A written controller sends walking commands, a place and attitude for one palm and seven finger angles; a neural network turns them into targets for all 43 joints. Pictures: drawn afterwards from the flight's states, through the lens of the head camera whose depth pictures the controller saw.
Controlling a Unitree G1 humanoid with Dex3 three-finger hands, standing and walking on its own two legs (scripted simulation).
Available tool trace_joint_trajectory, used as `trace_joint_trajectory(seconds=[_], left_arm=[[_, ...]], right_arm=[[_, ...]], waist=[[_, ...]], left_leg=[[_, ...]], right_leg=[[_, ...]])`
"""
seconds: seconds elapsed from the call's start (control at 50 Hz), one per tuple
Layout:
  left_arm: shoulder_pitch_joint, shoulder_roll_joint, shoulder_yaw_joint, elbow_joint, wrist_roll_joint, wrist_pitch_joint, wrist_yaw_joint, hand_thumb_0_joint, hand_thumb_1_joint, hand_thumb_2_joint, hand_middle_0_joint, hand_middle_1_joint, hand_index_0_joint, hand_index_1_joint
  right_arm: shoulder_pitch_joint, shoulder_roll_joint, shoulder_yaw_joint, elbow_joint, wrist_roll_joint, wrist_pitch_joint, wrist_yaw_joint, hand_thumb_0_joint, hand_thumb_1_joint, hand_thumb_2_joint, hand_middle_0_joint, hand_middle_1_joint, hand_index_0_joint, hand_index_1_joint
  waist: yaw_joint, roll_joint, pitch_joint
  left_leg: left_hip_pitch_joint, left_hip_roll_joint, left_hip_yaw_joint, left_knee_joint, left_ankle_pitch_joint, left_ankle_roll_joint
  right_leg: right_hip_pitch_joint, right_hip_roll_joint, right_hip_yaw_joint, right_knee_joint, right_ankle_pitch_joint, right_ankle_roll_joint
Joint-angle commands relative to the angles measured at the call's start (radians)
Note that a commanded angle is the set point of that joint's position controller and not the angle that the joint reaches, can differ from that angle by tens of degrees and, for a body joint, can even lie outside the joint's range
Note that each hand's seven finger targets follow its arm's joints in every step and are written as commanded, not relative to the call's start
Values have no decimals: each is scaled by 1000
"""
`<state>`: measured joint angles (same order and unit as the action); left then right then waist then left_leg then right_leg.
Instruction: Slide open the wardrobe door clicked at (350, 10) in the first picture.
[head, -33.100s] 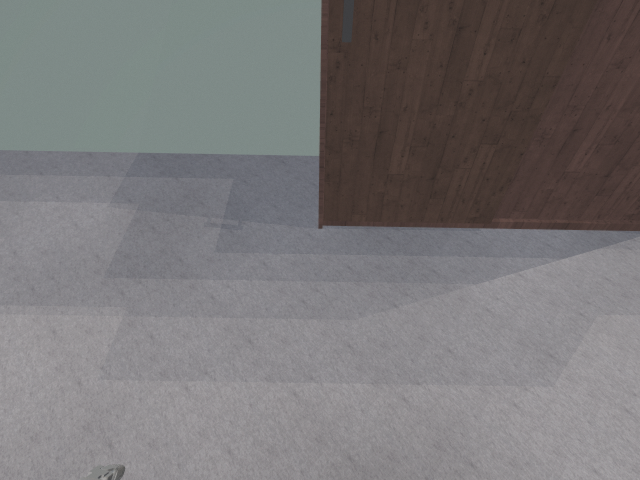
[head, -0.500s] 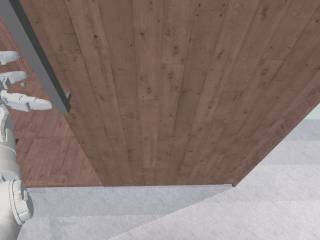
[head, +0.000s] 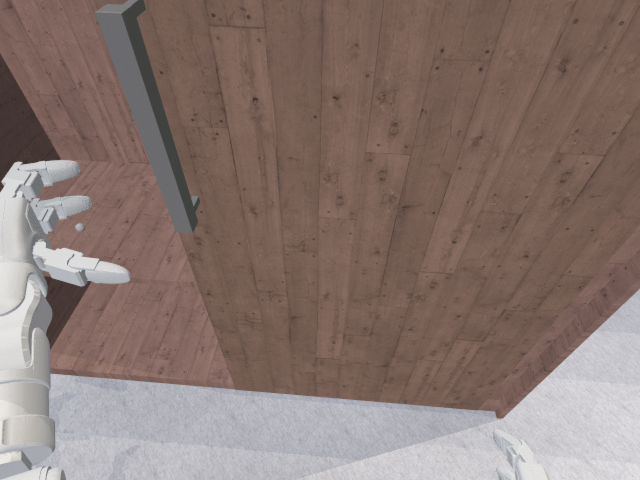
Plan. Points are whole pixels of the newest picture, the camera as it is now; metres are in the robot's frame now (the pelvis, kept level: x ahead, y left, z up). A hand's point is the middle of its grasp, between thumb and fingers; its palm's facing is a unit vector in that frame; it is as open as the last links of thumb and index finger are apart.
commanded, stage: slip the hand off the handle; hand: left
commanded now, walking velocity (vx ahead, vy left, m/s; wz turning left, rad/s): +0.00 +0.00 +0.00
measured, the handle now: (165, 132) +0.47 +0.25 +0.20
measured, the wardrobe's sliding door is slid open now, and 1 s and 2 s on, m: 0.64 0.64 0.64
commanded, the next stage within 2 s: draw the hand back to the body in 0.16 s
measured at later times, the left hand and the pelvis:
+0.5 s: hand (80, 261) +0.28 +0.28 +0.16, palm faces +0.11 -0.99 -0.04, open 14.7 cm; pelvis -0.01 -0.01 +0.00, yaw +0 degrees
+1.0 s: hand (20, 329) +0.20 +0.30 +0.16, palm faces +0.50 -0.83 -0.24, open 13.5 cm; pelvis -0.02 +0.01 +0.01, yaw +0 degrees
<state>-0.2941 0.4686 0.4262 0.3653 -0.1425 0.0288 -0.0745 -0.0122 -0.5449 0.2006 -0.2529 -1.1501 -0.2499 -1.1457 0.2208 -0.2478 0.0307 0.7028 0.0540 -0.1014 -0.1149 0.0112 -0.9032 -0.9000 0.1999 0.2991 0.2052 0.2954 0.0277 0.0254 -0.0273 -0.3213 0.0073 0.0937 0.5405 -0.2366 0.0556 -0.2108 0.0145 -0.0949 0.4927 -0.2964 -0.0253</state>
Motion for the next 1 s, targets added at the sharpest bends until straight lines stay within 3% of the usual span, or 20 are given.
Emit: trace_joint_trajectory(seconds=[0.0,0.14,0.24,0.26,0.28,0.3,0.32,0.34,0.4,0.46,0.48,0.54,0.66,0.7,0.76,0.78,0.8,0.82,0.9,0.98], left_arm=[[-280,278,71,-237,-16,-39,-1,0,-550,200,-250,-1150,-250,-1150],[-222,291,96,-291,-36,-53,-16,0,-550,200,-250,-1150,-250,-1150],[-332,278,50,-285,-33,-71,-26,0,-550,200,-250,-1150,-250,-1150],[-334,295,68,-249,-36,-71,-26,0,-550,200,-250,-1150,-250,-1150],[-303,250,26,-191,-132,-40,-121,0,-550,200,-250,-1150,-250,-1150],[-353,299,48,-249,-154,-30,-170,0,-550,200,-250,-1150,-250,-1150],[-341,340,79,-247,-170,-14,-208,0,-550,200,-250,-1150,-250,-1150],[-330,334,69,-246,-182,-2,-245,0,-550,200,-250,-1150,-250,-1150],[-189,402,148,-217,-221,-2,-337,0,-550,200,-250,-1150,-250,-1150],[-63,410,203,-213,-255,-10,-387,0,-550,200,-250,-1150,-250,-1150],[-4,441,250,-211,-261,-3,-381,0,-550,200,-250,-1150,-250,-1150],[61,342,195,-294,-274,16,-363,0,-550,200,-250,-1150,-250,-1150],[12,285,128,-463,-258,15,-315,0,-550,200,-250,-1150,-250,-1150],[-5,282,118,-549,-253,5,-298,0,-477,235,-247,-1107,-247,-1107],[65,276,133,-569,-254,9,-288,0,-369,287,-244,-1044,-244,-1044],[53,384,193,-648,-89,-63,-63,0,-332,305,-242,-1023,-242,-1023],[167,202,90,-601,-75,-85,23,0,-296,322,-241,-1001,-241,-1001],[265,117,40,-632,-47,-106,80,0,-260,340,-240,-980,-240,-980],[290,140,49,-780,14,-165,190,0,-115,410,-235,-895,-235,-895],[284,88,-6,-769,44,-178,223,0,30,480,-230,-810,-230,-810]], right_arm=[[-60,-150,-45,-129,10,-55,-21,0,-900,-900,200,300,200,300],[-106,-142,-31,-140,9,-70,-28,0,-900,-900,200,300,200,300],[-110,-143,-25,-117,9,-87,-39,0,-900,-900,200,300,200,300],[-106,-146,-28,-108,9,-91,-42,0,-900,-900,200,300,200,300],[-105,-164,-25,-104,27,-89,-47,0,-900,-900,200,300,200,300],[-121,-163,-30,-117,37,-96,-53,0,-900,-900,200,300,200,300],[-128,-163,-27,-125,37,-99,-57,0,-900,-900,200,300,200,300],[-135,-159,-20,-136,38,-103,-58,0,-900,-900,200,300,200,300],[-132,-168,-20,-163,35,-112,-47,0,-900,-900,200,300,200,300],[-131,-165,-20,-204,36,-115,-25,0,-900,-900,200,300,200,300],[-128,-170,-25,-216,34,-118,-16,0,-900,-900,200,300,200,300],[-134,-157,-24,-249,46,-128,-2,0,-900,-900,200,300,200,300],[-142,-160,-26,-242,43,-155,-16,0,-900,-900,200,300,200,300],[-151,-157,-22,-234,38,-167,-23,0,-900,-900,200,300,200,300],[-149,-154,-16,-221,33,-177,-27,0,-900,-900,200,300,200,300],[-131,-153,-32,-211,-23,-185,-1,0,-900,-900,200,300,200,300],[-154,-140,-26,-190,-31,-190,6,0,-900,-900,200,300,200,300],[-147,-129,-31,-185,-26,-189,13,0,-900,-900,200,300,200,300],[-146,-140,-48,-164,-33,-173,26,0,-900,-900,200,300,200,300],[-158,-129,-48,-145,-36,-155,27,0,-900,-900,200,300,200,300]], waist=[[-8,62,-177],[-1,67,-147],[-29,102,-115],[-29,79,-105],[-43,57,-137],[-31,60,-172],[-20,70,-192],[-17,94,-184],[8,70,-178],[28,0,-156],[45,1,-163],[38,19,-120],[13,68,-75],[13,105,-92],[24,90,-82],[44,114,21],[25,124,55],[23,86,66],[24,74,-49],[13,62,8]], left_leg=[[223,34,-125,-91,194,-32],[213,25,-116,-105,120,-28],[213,22,-120,-110,51,-27],[198,21,-119,-108,38,-25],[222,22,-120,-110,49,-26],[234,22,-116,-100,72,-20],[239,18,-117,-98,95,-18],[241,17,-119,-97,113,-20],[205,14,-128,-77,161,-21],[157,15,-130,-66,152,-23],[143,16,-128,-54,162,-24],[156,21,-118,-60,138,-29],[212,33,-135,-97,80,-29],[241,35,-142,-108,84,-30],[254,35,-157,-146,72,-34],[182,29,-142,-153,15,-48],[184,33,-150,-179,-39,-61],[210,46,-158,-207,-79,-63],[257,58,-151,-260,-83,-53],[273,60,-146,-288,-74,-54]], right_leg=[[-59,13,63,-78,174,-1],[-48,4,80,-101,120,1],[-82,-2,88,-118,63,2],[-81,-5,94,-124,51,3],[-16,-15,112,-143,75,-2],[4,-25,127,-145,102,3],[23,-25,129,-142,124,1],[29,-29,134,-142,144,-1],[75,-42,153,-122,234,8],[77,-53,168,-107,257,31],[91,-58,171,-94,276,32],[35,-46,160,-98,223,37],[-32,-15,129,-130,75,19],[-21,-11,121,-131,79,8],[-4,2,88,-137,80,2],[-28,-19,123,-205,29,-20],[-33,-26,104,-209,13,-24],[-20,-20,94,-206,11,-20],[71,-3,91,-199,45,-13],[77,7,91,-221,51,-10]])
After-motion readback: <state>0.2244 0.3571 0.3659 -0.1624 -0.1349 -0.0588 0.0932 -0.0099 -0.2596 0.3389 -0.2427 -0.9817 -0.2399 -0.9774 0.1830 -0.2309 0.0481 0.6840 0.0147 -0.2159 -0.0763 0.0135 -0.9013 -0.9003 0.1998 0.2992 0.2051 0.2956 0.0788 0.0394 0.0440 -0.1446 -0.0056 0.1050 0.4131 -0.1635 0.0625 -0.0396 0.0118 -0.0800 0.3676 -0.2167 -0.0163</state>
